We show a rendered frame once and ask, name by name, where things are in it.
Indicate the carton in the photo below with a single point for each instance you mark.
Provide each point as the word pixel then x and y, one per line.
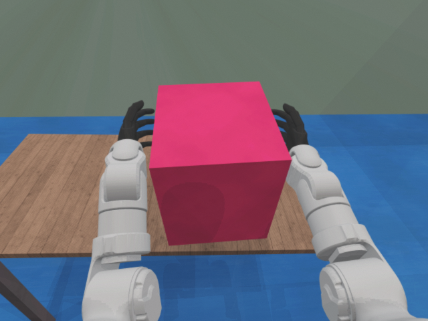
pixel 218 162

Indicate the robot left hand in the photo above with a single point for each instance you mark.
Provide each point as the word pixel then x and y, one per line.
pixel 130 124

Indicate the table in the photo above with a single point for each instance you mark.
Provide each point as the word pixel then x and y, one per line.
pixel 49 195

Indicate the robot right hand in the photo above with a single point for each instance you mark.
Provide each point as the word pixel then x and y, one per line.
pixel 295 134

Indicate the robot left upper arm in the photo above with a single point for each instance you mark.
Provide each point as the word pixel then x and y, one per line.
pixel 129 294

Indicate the left robot forearm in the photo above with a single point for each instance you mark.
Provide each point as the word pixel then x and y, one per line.
pixel 122 208

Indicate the right robot forearm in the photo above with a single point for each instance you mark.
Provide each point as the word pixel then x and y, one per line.
pixel 337 236

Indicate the robot right upper arm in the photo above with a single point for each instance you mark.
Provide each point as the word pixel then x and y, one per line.
pixel 362 290

